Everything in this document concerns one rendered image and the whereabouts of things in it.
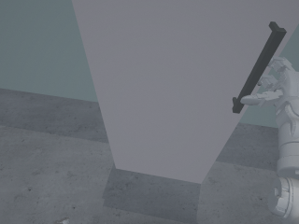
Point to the robot right forearm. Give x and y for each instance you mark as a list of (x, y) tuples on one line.
[(287, 120)]

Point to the fridge door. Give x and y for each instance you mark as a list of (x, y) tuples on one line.
[(165, 73)]

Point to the right robot upper arm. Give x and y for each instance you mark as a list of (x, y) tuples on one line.
[(283, 200)]

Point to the robot right hand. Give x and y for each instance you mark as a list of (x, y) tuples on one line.
[(286, 86)]

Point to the handle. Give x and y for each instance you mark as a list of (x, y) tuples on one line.
[(265, 57)]

